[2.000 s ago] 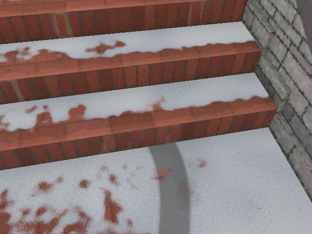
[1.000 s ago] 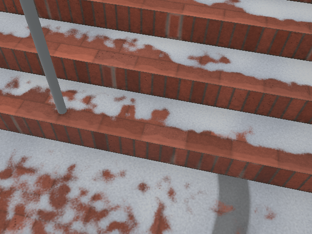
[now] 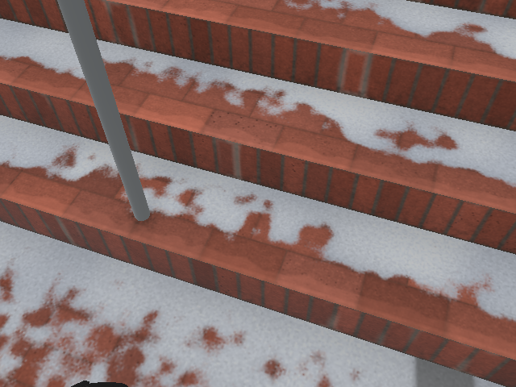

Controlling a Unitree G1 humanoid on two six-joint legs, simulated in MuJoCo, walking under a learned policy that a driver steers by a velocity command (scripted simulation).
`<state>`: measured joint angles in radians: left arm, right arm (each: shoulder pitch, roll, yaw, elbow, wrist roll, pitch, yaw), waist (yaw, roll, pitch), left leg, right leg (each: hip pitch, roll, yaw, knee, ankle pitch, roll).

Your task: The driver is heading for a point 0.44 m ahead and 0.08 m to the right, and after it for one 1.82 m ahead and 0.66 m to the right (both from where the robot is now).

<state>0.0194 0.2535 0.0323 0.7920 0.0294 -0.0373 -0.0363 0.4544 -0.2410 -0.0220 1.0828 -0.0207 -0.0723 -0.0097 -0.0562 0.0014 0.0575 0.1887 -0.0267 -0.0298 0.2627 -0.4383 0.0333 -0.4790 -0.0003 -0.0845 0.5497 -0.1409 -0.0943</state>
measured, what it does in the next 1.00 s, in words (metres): walks ahead: left foot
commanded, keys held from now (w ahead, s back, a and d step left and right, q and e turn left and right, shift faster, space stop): w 0.46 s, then w+e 0.54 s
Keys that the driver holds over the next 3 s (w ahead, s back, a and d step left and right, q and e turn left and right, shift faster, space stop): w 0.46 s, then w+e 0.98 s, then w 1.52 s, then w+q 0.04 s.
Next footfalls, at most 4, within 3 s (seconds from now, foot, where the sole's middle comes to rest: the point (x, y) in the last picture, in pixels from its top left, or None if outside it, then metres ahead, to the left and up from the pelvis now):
0.52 left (229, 386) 0.46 0.09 -0.76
1.16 right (341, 252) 0.73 -0.21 -0.61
1.66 left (338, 122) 1.05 -0.24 -0.46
2.14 right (454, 39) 1.19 -0.56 -0.31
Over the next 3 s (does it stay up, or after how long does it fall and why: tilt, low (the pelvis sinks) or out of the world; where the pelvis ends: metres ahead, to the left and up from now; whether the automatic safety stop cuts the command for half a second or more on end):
stays up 1.50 -0.61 0.62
